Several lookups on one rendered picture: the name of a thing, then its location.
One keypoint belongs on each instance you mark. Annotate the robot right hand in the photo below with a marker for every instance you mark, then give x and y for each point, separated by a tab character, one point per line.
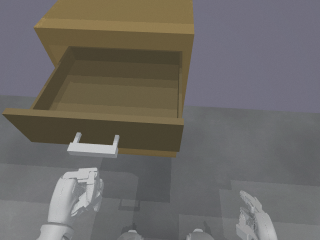
260	226

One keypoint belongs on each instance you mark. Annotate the left robot forearm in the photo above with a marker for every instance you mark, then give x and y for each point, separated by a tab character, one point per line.
56	231

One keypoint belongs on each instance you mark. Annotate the robot left hand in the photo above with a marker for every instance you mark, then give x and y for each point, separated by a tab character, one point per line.
84	185

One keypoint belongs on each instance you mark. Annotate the handle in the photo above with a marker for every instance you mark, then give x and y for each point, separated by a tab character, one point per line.
93	150

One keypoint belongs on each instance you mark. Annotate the cabinet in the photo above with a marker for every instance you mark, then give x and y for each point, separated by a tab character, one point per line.
126	24

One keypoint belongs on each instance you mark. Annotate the drawer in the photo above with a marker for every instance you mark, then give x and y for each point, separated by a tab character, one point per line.
101	92

